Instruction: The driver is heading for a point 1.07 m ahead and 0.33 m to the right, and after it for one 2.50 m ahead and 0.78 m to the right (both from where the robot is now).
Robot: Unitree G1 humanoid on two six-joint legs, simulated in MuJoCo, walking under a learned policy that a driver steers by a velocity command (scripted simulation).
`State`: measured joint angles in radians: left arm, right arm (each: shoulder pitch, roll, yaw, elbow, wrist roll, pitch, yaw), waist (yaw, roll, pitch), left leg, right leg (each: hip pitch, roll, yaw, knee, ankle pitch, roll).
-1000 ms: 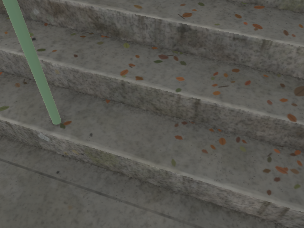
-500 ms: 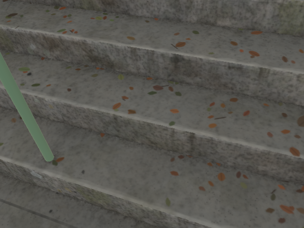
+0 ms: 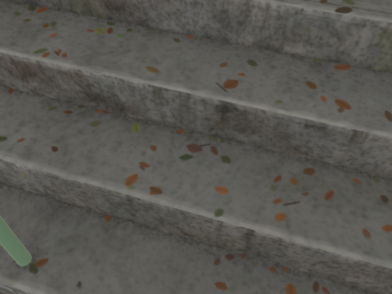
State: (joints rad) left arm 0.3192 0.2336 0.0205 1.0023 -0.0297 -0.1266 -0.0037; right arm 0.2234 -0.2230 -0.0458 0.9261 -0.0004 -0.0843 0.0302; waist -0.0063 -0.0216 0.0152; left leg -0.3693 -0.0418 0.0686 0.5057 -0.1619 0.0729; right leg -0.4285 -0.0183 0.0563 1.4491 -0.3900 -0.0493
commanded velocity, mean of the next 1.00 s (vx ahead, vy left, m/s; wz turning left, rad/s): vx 0.50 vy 0.00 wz -0.41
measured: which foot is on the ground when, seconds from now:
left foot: down 0.00-0.42, up 0.44-0.86, down 0.88-1.00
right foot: up 0.00-0.38, down 0.40-0.90, up 0.92-1.00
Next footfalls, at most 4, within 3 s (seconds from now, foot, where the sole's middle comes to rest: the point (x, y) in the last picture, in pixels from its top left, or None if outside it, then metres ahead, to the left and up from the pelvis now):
0.40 right None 0.38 -0.11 -0.60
0.88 left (217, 178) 0.72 -0.04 -0.44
1.40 right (359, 105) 0.86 -0.45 -0.27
1.90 left None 1.19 -0.39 -0.11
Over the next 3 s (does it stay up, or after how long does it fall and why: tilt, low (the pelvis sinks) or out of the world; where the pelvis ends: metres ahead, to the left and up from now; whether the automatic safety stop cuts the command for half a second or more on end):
stays up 1.11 -0.46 0.65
